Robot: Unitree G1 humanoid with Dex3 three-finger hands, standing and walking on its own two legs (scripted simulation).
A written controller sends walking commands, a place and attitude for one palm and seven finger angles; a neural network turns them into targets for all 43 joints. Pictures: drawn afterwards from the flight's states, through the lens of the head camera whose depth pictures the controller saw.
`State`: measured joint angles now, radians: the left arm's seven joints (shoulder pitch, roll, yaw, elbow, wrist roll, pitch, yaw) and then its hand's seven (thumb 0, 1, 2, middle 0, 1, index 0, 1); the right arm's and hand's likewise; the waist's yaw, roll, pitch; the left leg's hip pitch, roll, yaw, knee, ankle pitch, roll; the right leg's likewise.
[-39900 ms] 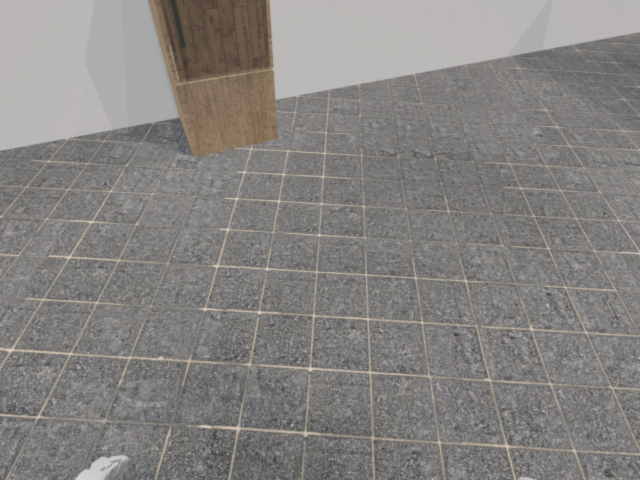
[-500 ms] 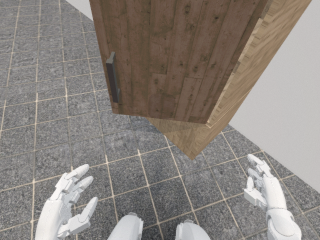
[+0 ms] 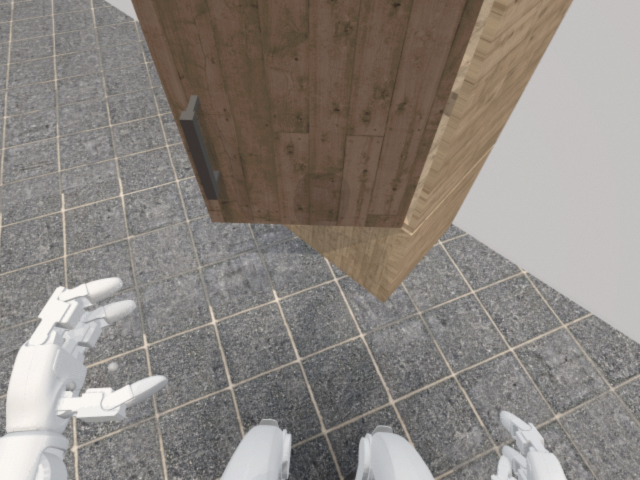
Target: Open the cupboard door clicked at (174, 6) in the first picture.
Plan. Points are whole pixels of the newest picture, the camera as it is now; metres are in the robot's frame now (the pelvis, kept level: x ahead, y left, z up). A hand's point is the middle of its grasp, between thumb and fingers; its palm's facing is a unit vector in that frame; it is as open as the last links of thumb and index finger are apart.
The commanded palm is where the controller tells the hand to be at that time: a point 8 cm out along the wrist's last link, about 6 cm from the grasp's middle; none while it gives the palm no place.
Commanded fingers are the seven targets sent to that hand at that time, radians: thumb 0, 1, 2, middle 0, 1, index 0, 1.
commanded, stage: raise the hand with hooked fingers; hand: left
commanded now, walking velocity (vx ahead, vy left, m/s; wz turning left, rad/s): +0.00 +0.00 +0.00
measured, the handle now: (203, 151) +0.59 +0.23 +0.00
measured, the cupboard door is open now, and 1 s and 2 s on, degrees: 41 41 41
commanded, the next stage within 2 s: move the hooked fingers beside the handle in 1.14 s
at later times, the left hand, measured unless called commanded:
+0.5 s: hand (87, 337) +0.27 +0.28 +0.02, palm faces +0.03 -1.00 -0.06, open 13.9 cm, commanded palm +0.25 +0.34 +0.03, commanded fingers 0.00 -0.50 0.30 -0.30 -1.20 -0.30 -1.20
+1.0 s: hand (66, 319) +0.28 +0.31 +0.03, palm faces +0.06 -1.00 -0.06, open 13.9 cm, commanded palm +0.26 +0.35 +0.03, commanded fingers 0.00 -0.50 0.30 -0.30 -1.20 -0.30 -1.20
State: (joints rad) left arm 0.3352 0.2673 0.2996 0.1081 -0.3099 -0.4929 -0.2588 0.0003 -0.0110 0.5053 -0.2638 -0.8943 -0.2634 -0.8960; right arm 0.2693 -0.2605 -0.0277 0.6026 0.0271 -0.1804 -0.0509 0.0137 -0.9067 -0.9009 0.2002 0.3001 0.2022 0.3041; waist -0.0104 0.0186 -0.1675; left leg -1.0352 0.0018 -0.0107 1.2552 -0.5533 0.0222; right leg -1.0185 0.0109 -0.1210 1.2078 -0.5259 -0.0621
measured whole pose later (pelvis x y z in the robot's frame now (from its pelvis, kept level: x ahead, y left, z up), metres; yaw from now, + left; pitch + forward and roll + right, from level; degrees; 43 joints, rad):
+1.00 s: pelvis +0.00 +0.03 +0.00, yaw -1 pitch +21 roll -4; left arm 0.03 0.40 0.44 0.38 -0.37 -0.43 -0.46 -0.02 -0.49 0.30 -0.30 -1.20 -0.30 -1.20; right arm 0.25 -0.28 0.02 0.55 0.03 -0.17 -0.04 0.01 -0.91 -0.90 0.20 0.30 0.20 0.30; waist -0.02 0.01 -0.15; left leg -1.08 -0.02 0.00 1.27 -0.55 0.07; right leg -1.05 0.00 -0.11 1.19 -0.50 -0.01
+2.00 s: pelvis +0.00 +0.02 -0.02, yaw -2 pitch +25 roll -4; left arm -0.42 0.49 0.49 0.77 -0.26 -0.43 -0.47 -0.02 -0.49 0.30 -0.30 -1.20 -0.30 -1.20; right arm 0.27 -0.29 0.03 0.61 0.02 -0.10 -0.04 0.01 -0.91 -0.90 0.20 0.30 0.20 0.30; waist -0.07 0.01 -0.15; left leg -1.21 0.01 0.00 1.34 -0.57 0.06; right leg -1.18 0.02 -0.11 1.26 -0.52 -0.03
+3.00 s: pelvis -0.01 +0.03 -0.06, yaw -5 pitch +33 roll -7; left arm -0.96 0.78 0.56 1.16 -0.09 -0.38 -0.42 -0.02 -0.49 0.30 -0.30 -1.20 -0.30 -1.20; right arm 0.33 -0.30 0.09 0.58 -0.02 0.09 0.00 0.00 -0.91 -0.90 0.20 0.30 0.20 0.30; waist -0.21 0.03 -0.12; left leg -1.47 0.03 -0.03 1.49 -0.60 0.06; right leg -1.43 0.04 -0.14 1.37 -0.52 -0.03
